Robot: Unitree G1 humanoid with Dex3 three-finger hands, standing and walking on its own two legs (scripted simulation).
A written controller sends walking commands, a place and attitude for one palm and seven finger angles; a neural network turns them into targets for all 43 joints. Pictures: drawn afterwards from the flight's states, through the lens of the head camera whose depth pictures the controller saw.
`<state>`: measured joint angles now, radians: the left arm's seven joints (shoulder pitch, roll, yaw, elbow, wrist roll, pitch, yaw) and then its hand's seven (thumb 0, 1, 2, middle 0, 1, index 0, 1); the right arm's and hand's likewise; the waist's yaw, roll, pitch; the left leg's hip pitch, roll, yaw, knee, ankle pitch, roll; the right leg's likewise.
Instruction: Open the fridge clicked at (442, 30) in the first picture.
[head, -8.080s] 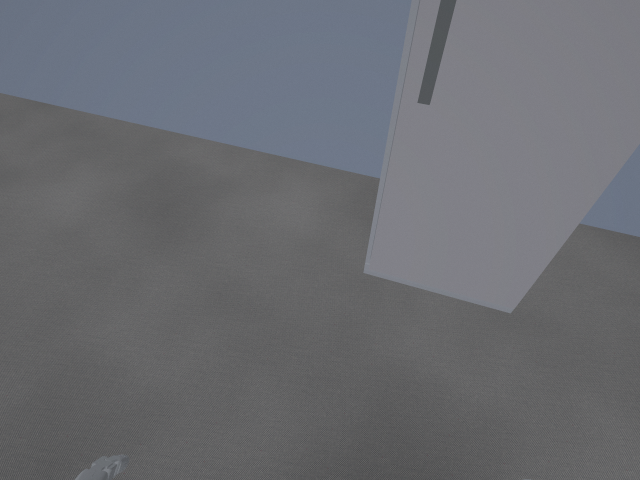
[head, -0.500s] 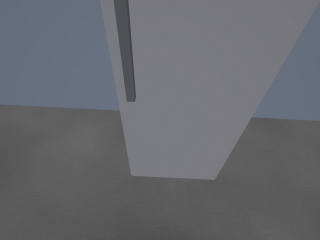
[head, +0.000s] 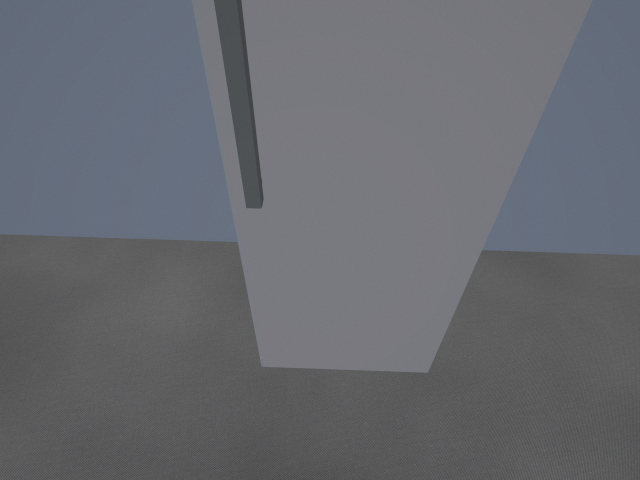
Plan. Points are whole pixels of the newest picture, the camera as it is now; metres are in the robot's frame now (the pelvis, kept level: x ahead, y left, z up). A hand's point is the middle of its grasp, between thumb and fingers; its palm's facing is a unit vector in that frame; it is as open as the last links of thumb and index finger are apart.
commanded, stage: look again from close up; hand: left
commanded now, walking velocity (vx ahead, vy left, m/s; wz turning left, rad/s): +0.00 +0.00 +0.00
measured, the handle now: (242, 81) +0.58 +0.15 +0.25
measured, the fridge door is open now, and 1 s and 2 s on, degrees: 0 0 0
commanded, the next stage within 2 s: none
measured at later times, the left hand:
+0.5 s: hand out of the picture -0.04 +0.15 -0.18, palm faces +0.06 -0.99 -0.15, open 7.4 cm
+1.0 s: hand out of the picture -0.03 +0.15 -0.17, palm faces +0.07 -0.99 -0.15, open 7.4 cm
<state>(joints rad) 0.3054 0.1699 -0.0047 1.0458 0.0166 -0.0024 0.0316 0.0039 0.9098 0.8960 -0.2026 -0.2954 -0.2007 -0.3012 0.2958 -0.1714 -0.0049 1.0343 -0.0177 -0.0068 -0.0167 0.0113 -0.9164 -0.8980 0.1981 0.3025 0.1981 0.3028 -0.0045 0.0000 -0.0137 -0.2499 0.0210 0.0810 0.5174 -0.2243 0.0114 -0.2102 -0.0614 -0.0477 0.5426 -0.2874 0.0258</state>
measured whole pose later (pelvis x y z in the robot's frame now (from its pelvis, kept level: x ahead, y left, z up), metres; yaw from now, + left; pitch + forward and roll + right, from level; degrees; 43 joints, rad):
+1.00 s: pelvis -0.01 +0.00 +0.00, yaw +0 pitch -1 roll +0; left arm 0.36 0.12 0.01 1.09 0.02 -0.01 0.03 0.00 0.91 0.90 -0.20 -0.30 -0.20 -0.30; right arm 0.32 -0.12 -0.01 1.10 -0.01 -0.01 -0.02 0.01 -0.92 -0.90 0.20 0.30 0.20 0.30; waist 0.01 -0.02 0.01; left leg -0.27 0.03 0.07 0.46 -0.18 0.00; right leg -0.22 -0.05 -0.06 0.48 -0.24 0.02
